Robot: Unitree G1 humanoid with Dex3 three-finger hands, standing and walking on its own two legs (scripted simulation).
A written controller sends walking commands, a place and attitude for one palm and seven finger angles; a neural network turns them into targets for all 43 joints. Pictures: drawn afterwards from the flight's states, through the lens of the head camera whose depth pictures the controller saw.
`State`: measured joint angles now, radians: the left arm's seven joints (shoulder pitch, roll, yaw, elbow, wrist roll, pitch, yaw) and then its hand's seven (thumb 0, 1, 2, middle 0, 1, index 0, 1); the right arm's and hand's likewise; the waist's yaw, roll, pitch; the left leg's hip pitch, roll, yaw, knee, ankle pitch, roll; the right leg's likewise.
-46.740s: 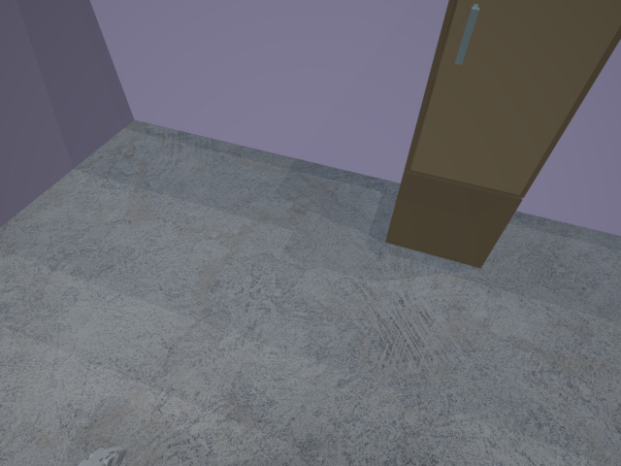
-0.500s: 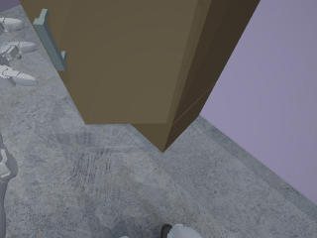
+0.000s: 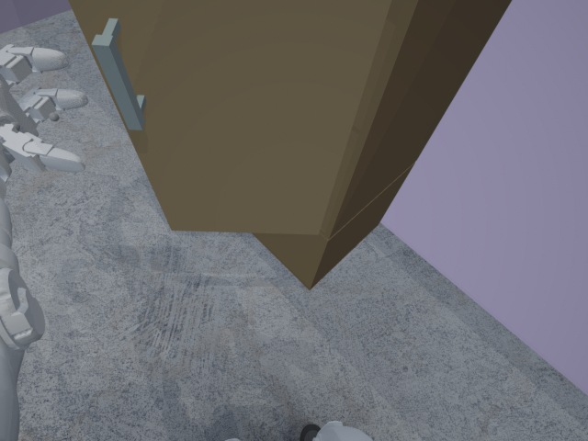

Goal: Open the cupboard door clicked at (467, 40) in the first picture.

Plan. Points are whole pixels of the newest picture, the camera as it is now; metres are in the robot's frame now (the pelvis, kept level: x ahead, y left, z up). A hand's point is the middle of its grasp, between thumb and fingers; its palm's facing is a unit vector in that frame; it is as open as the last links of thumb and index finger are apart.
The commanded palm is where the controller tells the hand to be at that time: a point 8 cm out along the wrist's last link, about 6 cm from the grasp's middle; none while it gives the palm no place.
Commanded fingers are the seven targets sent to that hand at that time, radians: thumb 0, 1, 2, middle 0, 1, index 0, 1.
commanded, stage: move the hooked fingers beside the handle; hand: left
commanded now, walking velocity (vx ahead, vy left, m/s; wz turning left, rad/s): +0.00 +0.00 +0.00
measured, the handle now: (125, 78) +0.55 +0.20 +0.14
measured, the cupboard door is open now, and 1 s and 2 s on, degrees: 46 46 46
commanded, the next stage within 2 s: slide the fingers in behind the handle in 0.44 s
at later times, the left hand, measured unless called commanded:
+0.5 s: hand (55, 106) +0.49 +0.26 +0.14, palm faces -0.05 -1.00 +0.00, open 14.0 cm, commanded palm +0.48 +0.31 +0.13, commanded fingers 0.00 -0.50 0.30 -0.30 -1.20 -0.30 -1.20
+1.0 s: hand (82, 111) +0.50 +0.24 +0.13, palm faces -0.04 -1.00 +0.00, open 14.0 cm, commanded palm +0.48 +0.28 +0.13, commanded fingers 0.00 -0.50 0.30 -0.30 -1.20 -0.30 -1.20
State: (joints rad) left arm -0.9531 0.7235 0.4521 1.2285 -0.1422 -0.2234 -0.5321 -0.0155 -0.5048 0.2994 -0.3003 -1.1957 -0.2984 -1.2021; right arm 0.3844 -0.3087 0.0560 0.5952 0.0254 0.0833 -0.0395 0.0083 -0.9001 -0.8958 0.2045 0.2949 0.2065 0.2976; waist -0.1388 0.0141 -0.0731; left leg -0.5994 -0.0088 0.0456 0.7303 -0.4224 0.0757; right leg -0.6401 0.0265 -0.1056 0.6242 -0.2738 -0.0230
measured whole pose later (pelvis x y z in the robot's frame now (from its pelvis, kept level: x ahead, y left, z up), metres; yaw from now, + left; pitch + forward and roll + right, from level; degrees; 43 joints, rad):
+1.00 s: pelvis +0.00 +0.00 +0.00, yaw -1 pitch +17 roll -3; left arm -0.94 0.68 0.44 1.20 -0.13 -0.23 -0.46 -0.02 -0.50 0.30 -0.30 -1.20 -0.30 -1.20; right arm 0.43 -0.29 0.06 0.59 0.02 0.09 -0.03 0.01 -0.90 -0.90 0.20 0.29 0.21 0.30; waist -0.15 0.03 -0.08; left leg -0.60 0.00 0.06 0.74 -0.43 0.08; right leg -0.65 0.04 -0.09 0.63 -0.28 -0.02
